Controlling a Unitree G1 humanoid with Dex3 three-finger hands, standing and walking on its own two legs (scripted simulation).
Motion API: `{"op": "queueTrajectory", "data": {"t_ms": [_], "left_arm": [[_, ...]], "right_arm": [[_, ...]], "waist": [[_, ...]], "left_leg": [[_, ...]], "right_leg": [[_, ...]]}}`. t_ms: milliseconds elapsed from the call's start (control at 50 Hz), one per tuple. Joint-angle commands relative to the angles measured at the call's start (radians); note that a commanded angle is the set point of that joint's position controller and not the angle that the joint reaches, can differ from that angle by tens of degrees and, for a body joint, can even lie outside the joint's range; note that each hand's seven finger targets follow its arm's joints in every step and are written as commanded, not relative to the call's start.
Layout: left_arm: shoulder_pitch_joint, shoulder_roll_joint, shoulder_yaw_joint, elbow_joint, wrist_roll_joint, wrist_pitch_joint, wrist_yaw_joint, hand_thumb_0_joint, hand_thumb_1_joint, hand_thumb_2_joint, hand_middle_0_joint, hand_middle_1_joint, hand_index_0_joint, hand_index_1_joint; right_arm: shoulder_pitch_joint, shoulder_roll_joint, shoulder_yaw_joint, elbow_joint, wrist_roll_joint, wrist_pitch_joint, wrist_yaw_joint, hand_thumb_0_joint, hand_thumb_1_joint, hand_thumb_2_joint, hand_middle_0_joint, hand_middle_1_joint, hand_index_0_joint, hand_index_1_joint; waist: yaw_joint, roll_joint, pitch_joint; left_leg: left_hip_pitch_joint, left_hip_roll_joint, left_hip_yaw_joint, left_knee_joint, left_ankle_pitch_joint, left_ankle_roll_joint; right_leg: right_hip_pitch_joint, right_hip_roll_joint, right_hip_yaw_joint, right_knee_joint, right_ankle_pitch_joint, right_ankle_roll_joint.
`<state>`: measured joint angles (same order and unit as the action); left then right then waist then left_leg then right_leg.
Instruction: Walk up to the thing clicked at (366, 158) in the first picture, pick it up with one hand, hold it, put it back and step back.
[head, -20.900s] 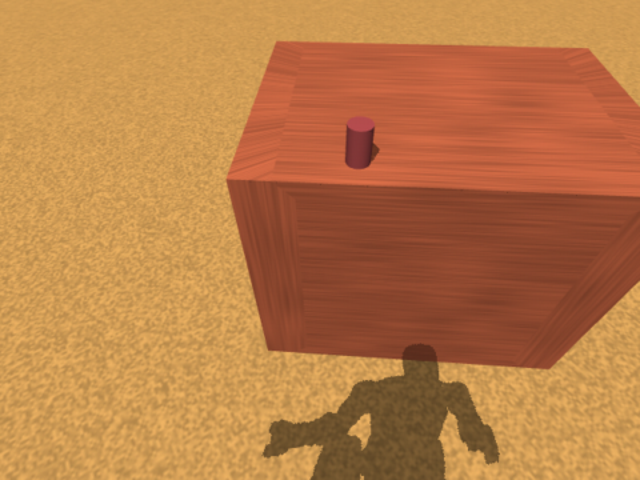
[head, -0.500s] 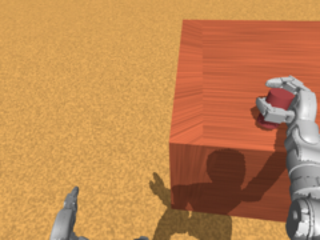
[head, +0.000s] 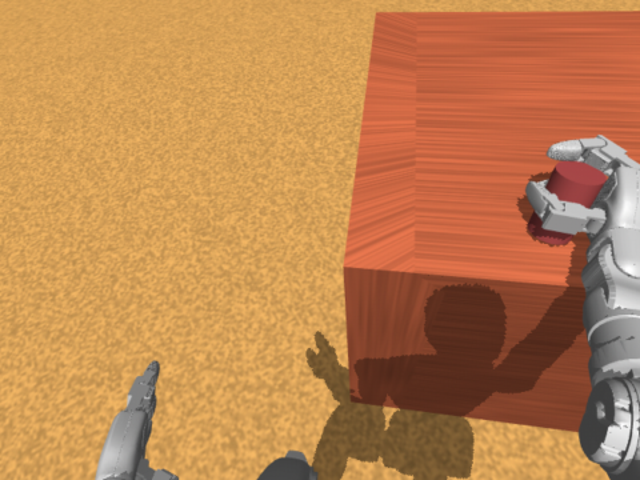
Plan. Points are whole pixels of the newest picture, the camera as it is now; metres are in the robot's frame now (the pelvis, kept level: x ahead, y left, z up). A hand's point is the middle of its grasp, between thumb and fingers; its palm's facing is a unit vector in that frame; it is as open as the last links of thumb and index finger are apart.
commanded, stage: loosen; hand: right
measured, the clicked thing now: (563, 203) +0.47 -0.21 +0.07
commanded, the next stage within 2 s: open in 0.08 s
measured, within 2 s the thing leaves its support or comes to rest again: rests again in 0.38 s
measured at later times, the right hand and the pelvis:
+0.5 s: hand (560, 196) +0.47 -0.21 +0.08, palm faces +0.17 +0.99 +0.01, open 12.6 cm; pelvis +0.00 +0.00 -0.01, yaw +0 degrees
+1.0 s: hand out of the picture +0.47 -0.26 +0.18, palm faces +0.23 +0.97 -0.02, open 17.0 cm; pelvis +0.01 +0.00 +0.01, yaw +0 degrees
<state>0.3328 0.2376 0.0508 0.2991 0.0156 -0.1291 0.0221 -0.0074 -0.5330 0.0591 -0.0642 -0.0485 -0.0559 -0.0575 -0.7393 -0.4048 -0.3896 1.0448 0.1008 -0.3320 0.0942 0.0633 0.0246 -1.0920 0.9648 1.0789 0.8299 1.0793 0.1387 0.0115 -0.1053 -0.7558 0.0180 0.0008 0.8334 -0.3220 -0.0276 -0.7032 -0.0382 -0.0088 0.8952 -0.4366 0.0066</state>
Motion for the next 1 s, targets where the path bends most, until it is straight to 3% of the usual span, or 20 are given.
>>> {"op": "queueTrajectory", "data": {"t_ms": [0, 20, 60, 80, 100, 160, 300, 320, 380, 520, 580, 620, 660, 700, 760, 800, 860, 900, 940, 980], "left_arm": [[-0.003, 0.159, 0.083, -0.192, -0.001, -0.050, 0.018, 0.000, -0.555, 0.056, -0.052, -0.045, -0.045, -0.051], [0.007, 0.152, 0.069, -0.199, 0.000, -0.048, 0.015, 0.000, -0.548, 0.052, -0.060, -0.050, -0.057, -0.052], [0.025, 0.153, 0.074, -0.190, 0.000, -0.043, 0.014, 0.000, -0.502, 0.025, -0.058, -0.057, -0.069, -0.044], [0.009, 0.151, 0.069, -0.217, 0.000, -0.044, 0.014, 0.000, -0.496, 0.020, -0.057, -0.059, -0.071, -0.043], [0.019, 0.152, 0.074, -0.209, 0.001, -0.042, 0.014, 0.000, -0.498, 0.021, -0.058, -0.059, -0.072, -0.043], [0.027, 0.160, 0.079, -0.226, 0.000, -0.038, 0.012, 0.000, -0.504, 0.026, -0.058, -0.059, -0.071, -0.045], [0.027, 0.148, 0.068, -0.236, 0.000, -0.036, 0.012, 0.000, -0.545, 0.060, -0.054, -0.054, -0.054, -0.054], [0.022, 0.157, 0.076, -0.250, 0.001, -0.037, 0.014, 0.000, -0.539, 0.057, -0.054, -0.055, -0.055, -0.053], [0.039, 0.156, 0.077, -0.231, -0.002, -0.034, 0.015, 0.000, -0.548, 0.062, -0.053, -0.054, -0.051, -0.056], [0.038, 0.154, 0.079, -0.232, -0.002, -0.033, 0.017, 0.000, -0.558, 0.065, -0.050, -0.049, -0.043, -0.056], [0.052, 0.146, 0.072, -0.204, -0.003, -0.032, 0.015, 0.000, -0.553, 0.062, -0.049, -0.047, -0.042, -0.054], [0.004, 0.146, 0.065, -0.239, -0.005, -0.034, 0.015, 0.000, -0.510, 0.031, -0.056, -0.054, -0.061, -0.048], [0.028, 0.179, 0.093, -0.257, -0.005, -0.030, 0.021, 0.000, -0.508, 0.031, -0.053, -0.052, -0.059, -0.046], [0.046, 0.171, 0.086, -0.256, -0.012, -0.024, 0.022, 0.000, -0.510, 0.031, -0.052, -0.053, -0.057, -0.047], [0.063, 0.165, 0.072, -0.229, -0.017, -0.017, 0.024, 0.000, -0.510, 0.031, -0.051, -0.049, -0.055, -0.044], [0.069, 0.125, 0.032, -0.165, -0.021, -0.011, 0.022, 0.000, -0.508, 0.028, -0.051, -0.050, -0.056, -0.043], [-0.019, 0.122, 0.007, -0.178, -0.028, -0.021, 0.030, 0.000, -0.514, 0.029, -0.050, -0.048, -0.055, -0.043], [-0.035, 0.157, 0.032, -0.176, -0.039, -0.024, 0.040, 0.000, -0.512, 0.025, -0.050, -0.049, -0.056, -0.041], [0.013, 0.169, 0.038, -0.124, -0.045, -0.024, 0.045, 0.000, -0.511, 0.023, -0.051, -0.051, -0.059, -0.042], [-0.020, 0.153, 0.009, -0.115, -0.048, -0.033, 0.049, 0.000, -0.520, 0.026, -0.050, -0.048, -0.056, -0.041]], "right_arm": [[-0.407, -0.220, -0.028, -0.140, -0.001, -0.064, -0.005, 0.000, -0.422, -1.241, 1.312, 1.360, 1.330, 1.361], [-0.433, -0.224, -0.027, -0.209, 0.001, -0.068, -0.004, 0.000, -0.342, -1.161, 1.337, 1.325, 1.358, 1.326], [-0.361, -0.227, -0.030, -0.122, -0.003, -0.063, 0.000, 0.000, -0.230, -1.001, 1.258, 1.165, 1.261, 1.166], [-0.445, -0.239, -0.032, -0.246, 0.000, -0.070, 0.000, 0.000, -0.213, -0.921, 1.223, 1.085, 1.221, 1.086], [-0.417, -0.226, -0.015, -0.156, -0.008, -0.061, 0.001, 0.000, -0.160, -0.841, 1.207, 1.005, 1.203, 1.006], [-0.401, -0.228, -0.017, -0.174, -0.006, -0.057, 0.000, 0.000, 0.011, -0.601, 1.135, 0.862, 1.130, 0.862], [-0.427, -0.222, -0.023, -0.210, -0.001, -0.052, 0.001, 0.000, 0.461, -0.264, 0.796, 0.532, 0.803, 0.532], [-0.469, -0.241, -0.031, -0.278, 0.000, -0.061, 0.001, 0.000, 0.463, -0.256, 0.752, 0.507, 0.759, 0.508], [-0.404, -0.219, -0.024, -0.207, 0.004, -0.044, 0.006, 0.000, 0.541, -0.202, 0.606, 0.412, 0.615, 0.413], [-0.472, -0.234, -0.026, -0.313, 0.007, -0.057, 0.007, 0.000, 0.569, -0.152, 0.382, 0.279, 0.390, 0.279], [-0.392, -0.199, -0.011, -0.208, 0.003, -0.044, 0.009, 0.000, 0.574, -0.163, 0.330, 0.265, 0.339, 0.265], [-0.448, -0.277, -0.060, -0.294, 0.007, -0.059, 0.006, 0.000, 0.522, -0.267, 0.243, 0.297, 0.260, 0.297], [-0.481, -0.309, -0.059, -0.327, -0.004, -0.058, 0.008, 0.000, 0.505, -0.272, 0.247, 0.300, 0.262, 0.300], [-0.427, -0.306, -0.069, -0.282, 0.007, -0.043, 0.016, 0.000, 0.478, -0.227, 0.216, 0.250, 0.225, 0.250], [-0.504, -0.392, -0.099, -0.375, 0.004, -0.023, 0.021, 0.000, 0.490, -0.200, 0.206, 0.229, 0.212, 0.229], [-0.474, -0.405, -0.104, -0.329, 0.009, 0.004, 0.030, 0.000, 0.524, -0.160, 0.167, 0.187, 0.172, 0.187], [-0.541, -0.434, -0.094, -0.354, 0.013, 0.038, 0.050, 0.000, 0.585, -0.083, 0.092, 0.105, 0.096, 0.104], [-0.525, -0.451, -0.089, -0.328, 0.019, 0.073, 0.070, 0.000, 0.611, -0.053, 0.062, 0.073, 0.067, 0.072], [-0.458, -0.439, -0.081, -0.225, 0.025, 0.126, 0.098, 0.000, 0.611, -0.047, 0.048, 0.064, 0.055, 0.064], [-0.516, -0.453, -0.078, -0.281, 0.038, 0.154, 0.128, 0.000, 0.611, -0.046, 0.041, 0.063, 0.050, 0.063]], "waist": [[0.019, -0.047, -0.379], [-0.002, -0.065, -0.392], [0.003, -0.044, -0.324], [-0.008, -0.083, -0.409], [0.012, -0.068, -0.368], [-0.001, -0.070, -0.362], [-0.005, -0.081, -0.393], [-0.005, -0.094, -0.469], [-0.003, -0.074, -0.397], [0.000, -0.105, -0.473], [0.003, -0.076, -0.373], [-0.014, -0.091, -0.436], [-0.003, -0.106, -0.502], [-0.007, -0.101, -0.466], [-0.032, -0.172, -0.498], [-0.047, -0.174, -0.407], [-0.048, -0.180, -0.424], [-0.054, -0.151, -0.439], [-0.043, -0.127, -0.357], [-0.054, -0.113, -0.372]], "left_leg": [[0.220, -0.027, 0.011, -0.074, 0.195, 0.027], [0.219, -0.028, 0.013, -0.070, 0.186, 0.028], [0.198, -0.028, 0.014, -0.077, 0.143, 0.027], [0.221, -0.027, 0.011, -0.066, 0.165, 0.030], [0.184, -0.033, 0.018, -0.065, 0.158, 0.030], [0.200, -0.031, 0.018, -0.060, 0.169, 0.032], [0.210, -0.029, 0.018, -0.049, 0.191, 0.032], [0.232, -0.028, 0.016, -0.038, 0.227, 0.033], [0.215, -0.029, 0.021, -0.045, 0.218, 0.033], [0.241, -0.028, 0.019, -0.036, 0.275, 0.035], [0.220, -0.026, 0.017, -0.045, 0.250, 0.033], [0.256, -0.023, 0.012, -0.040, 0.259, 0.032], [0.288, -0.023, 0.013, -0.038, 0.296, 0.033], [0.303, -0.023, 0.016, -0.047, 0.301, 0.033], [0.304, -0.026, 0.021, -0.059, 0.331, 0.039], [0.306, -0.023, 0.020, -0.081, 0.299, 0.040], [0.331, -0.023, 0.020, -0.114, 0.259, 0.038], [0.368, -0.026, 0.028, -0.125, 0.274, 0.036], [0.339, -0.028, 0.033, -0.150, 0.261, 0.033], [0.366, -0.023, 0.030, -0.166, 0.279, 0.030]], "right_leg": [[0.124, 0.023, 0.013, -0.109, 0.219, -0.017], [0.136, 0.022, 0.015, -0.115, 0.217, -0.016], [0.098, 0.021, 0.013, -0.116, 0.169, -0.018], [0.136, 0.020, 0.017, -0.117, 0.198, -0.013], [0.138, 0.017, 0.019, -0.114, 0.196, -0.012], [0.126, 0.021, 0.016, -0.113, 0.207, -0.010], [0.128, 0.022, 0.013, -0.097, 0.230, -0.011], [0.164, 0.020, 0.016, -0.091, 0.270, -0.008], [0.134, 0.023, 0.015, -0.091, 0.261, -0.011], [0.189, 0.022, 0.015, -0.081, 0.331, -0.007], [0.137, 0.028, 0.010, -0.087, 0.288, -0.012], [0.141, 0.026, 0.012, -0.084, 0.297, -0.011], [0.192, 0.027, 0.011, -0.085, 0.332, -0.009], [0.187, 0.028, 0.010, -0.096, 0.342, -0.006], [0.270, 0.026, 0.012, -0.111, 0.429, 0.004], [0.227, 0.027, 0.009, -0.131, 0.390, 0.004], [0.253, 0.022, 0.010, -0.165, 0.340, 0.002], [0.279, 0.019, 0.012, -0.187, 0.355, 0.003], [0.281, 0.020, 0.010, -0.204, 0.352, 0.000], [0.293, 0.021, 0.008, -0.213, 0.358, -0.007]]}}
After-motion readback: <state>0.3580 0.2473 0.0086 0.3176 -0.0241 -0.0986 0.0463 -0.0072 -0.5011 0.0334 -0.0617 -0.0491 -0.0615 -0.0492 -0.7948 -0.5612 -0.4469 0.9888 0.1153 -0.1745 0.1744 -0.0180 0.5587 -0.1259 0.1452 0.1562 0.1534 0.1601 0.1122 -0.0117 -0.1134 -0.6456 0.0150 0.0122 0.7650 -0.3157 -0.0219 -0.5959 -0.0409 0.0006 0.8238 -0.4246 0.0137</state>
